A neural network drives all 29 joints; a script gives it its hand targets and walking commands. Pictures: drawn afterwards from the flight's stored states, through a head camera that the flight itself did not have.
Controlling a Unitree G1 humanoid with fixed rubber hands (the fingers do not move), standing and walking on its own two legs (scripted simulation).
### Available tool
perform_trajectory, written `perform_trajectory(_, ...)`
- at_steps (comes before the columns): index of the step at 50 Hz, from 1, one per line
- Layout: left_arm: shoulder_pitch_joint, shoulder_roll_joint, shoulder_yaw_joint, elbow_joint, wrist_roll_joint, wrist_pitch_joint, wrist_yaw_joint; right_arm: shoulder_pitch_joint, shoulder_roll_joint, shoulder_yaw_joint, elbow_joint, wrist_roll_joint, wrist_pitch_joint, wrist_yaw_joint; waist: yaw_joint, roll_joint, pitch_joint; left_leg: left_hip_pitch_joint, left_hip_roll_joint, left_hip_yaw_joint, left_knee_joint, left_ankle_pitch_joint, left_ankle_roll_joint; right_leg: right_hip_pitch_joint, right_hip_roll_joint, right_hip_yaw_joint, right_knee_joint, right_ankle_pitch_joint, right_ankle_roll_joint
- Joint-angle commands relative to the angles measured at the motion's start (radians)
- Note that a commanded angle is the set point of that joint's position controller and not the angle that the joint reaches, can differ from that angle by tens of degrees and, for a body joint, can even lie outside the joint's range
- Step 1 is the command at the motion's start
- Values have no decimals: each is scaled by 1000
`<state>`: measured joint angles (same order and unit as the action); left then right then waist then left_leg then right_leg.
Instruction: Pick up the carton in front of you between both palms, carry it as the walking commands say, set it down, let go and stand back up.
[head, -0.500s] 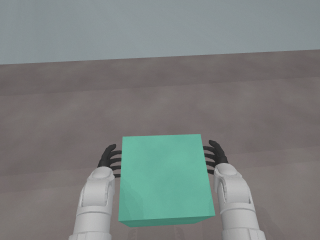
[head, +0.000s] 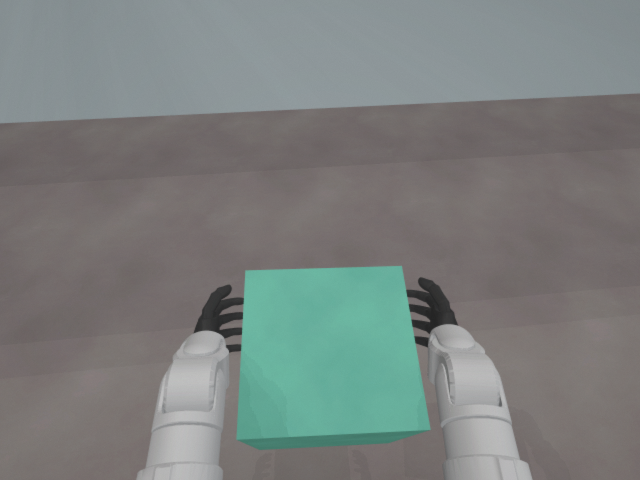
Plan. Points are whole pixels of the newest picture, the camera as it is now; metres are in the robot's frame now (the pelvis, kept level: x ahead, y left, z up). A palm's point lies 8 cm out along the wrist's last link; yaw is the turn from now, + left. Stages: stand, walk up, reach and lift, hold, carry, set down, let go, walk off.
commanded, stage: carry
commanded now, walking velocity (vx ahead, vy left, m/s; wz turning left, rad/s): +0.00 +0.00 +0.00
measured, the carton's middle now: (324, 366) +0.30 +0.00 -0.06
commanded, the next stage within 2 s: hold in 0.18 s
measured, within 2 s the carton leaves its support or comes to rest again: neither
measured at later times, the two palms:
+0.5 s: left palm (236, 331) +0.30 +0.11 +0.04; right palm (478, 364) +0.25 -0.18 +0.05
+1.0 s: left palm (241, 337) +0.35 +0.13 -0.06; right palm (434, 364) +0.30 -0.16 -0.05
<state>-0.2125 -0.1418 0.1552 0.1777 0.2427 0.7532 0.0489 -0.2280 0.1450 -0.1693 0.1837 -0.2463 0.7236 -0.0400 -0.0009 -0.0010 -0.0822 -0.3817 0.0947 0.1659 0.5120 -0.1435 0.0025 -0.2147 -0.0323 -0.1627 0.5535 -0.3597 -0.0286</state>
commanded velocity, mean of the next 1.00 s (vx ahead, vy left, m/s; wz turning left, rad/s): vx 0.00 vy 0.00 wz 0.00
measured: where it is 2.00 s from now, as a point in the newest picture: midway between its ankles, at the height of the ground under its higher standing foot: outside the picture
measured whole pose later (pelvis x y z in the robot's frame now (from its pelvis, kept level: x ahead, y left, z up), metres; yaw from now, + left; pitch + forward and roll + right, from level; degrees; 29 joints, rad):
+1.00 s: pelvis -0.03 +0.06 -0.02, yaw -12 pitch +10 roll -1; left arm -0.58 -0.20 0.48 0.57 0.44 0.36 0.05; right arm -0.61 0.20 -0.55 0.60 -0.47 0.33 0.03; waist -0.01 -0.04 0.09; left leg -0.67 -0.05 -0.04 0.71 -0.21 0.02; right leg -0.58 0.04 0.14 0.75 -0.34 0.04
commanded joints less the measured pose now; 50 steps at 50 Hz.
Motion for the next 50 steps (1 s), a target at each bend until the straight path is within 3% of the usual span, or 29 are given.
perform_trajectory(1, -492, -912, -553, -105, -276, -62, -259, -408, 938, 549, -38, 259, -26, 253, 0, 1, -249, 189, 77, -90, -31, 162, 11, -20, -121, 106, -115, 216, -4)
perform_trajectory(9, -492, -913, -554, -104, -277, -62, -259, -409, 939, 550, -40, 260, -26, 254, 0, 0, -248, 186, 76, -88, -30, 160, 9, -22, -122, 106, -114, 223, -6)
perform_trajectory(10, -389, -932, -540, -139, -272, -64, -266, -338, 970, 523, 8, 244, -45, 263, 7, -138, -138, 515, -225, -199, -38, 256, 39, -117, 40, 301, -229, 499, -11)
perform_trajectory(11, -433, -890, -549, -182, -267, -81, -266, -332, 952, 510, 11, 214, -73, 254, -15, -135, -175, 524, -195, -234, -48, 301, 29, -77, 50, 308, -206, 536, -6)
perform_trajectory(12, -446, -896, -555, -173, -261, -81, -266, -335, 939, 494, 4, 204, -81, 248, -11, -87, -177, 482, -193, -237, -66, 336, 21, 16, 63, 302, -189, 615, 8)
perform_trajectory(13, -461, -886, -575, -170, -269, -84, -269, -332, 934, 479, 7, 203, -88, 236, -34, -89, -198, 489, -192, -239, -71, 332, 15, 57, 73, 297, -213, 530, 6)
perform_trajectory(14, -463, -899, -576, -168, -269, -86, -272, -351, 923, 482, 5, 198, -89, 235, -20, -46, -178, 453, -196, -233, -86, 294, 6, 101, 82, 289, -213, 532, 14)
perform_trajectory(15, -467, -900, -582, -160, -267, -87, -271, -364, 924, 479, 8, 204, -89, 237, -25, -34, -178, 441, -205, -226, -92, 280, -2, 132, 86, 287, -217, 542, 17)
perform_trajectory(21, -466, -909, -520, -68, -219, -94, -265, -475, 952, 514, 50, 242, -84, 275, 34, -47, -105, 442, -213, -214, -125, 109, 7, 57, 85, 270, -260, 301, 31)
perform_trajectory(27, -519, -955, -494, 8, -208, -90, -284, -534, 963, 484, 95, 235, -85, 303, 25, -11, -99, 517, -199, -214, -139, 63, 0, -47, 90, 265, -281, 178, 15)
perform_trajectory(33, -701, -1039, -402, 176, -183, -102, -297, -692, 904, 320, 260, 138, -131, 343, -22, 26, -66, 511, -165, -240, -142, -145, -24, -147, 109, 240, -233, -29, -21)
perform_trajectory(38, -812, -978, -189, 393, -75, -170, -273, -819, 834, 97, 443, 1, -213, 338, -37, 25, -41, 411, -146, -280, -85, -249, -21, -249, 124, 231, -119, -61, -29)
perform_trajectory(41, -810, -860, -51, 449, 16, -226, -232, -815, 764, -31, 511, -87, -255, 307, -19, 15, -19, 322, -145, -284, -28, -217, -17, -335, 128, 227, -54, -40, -27)
perform_trajectory(44, -777, -741, 35, 467, 81, -301, -200, -777, 698, -105, 542, -137, -311, 276, -1, 4, -44, 211, -158, -263, 45, -99, -14, -419, 134, 230, 6, 25, -14)
perform_trajectory(47, -767, -708, 13, 465, 81, -401, -187, -757, 692, -87, 529, -130, -397, 261, 3, 3, -164, 141, -172, -249, 129, 63, -9, -503, 152, 225, 77, 99, 3)
perform_trajectory(50, -815, -762, -91, 455, 45, -511, -188, -791, 749, -2, 511, -81, -500, 257, -12, 23, -333, 122, -181, -244, 222, 188, -9, -617, 173, 211, 154, 140, 15)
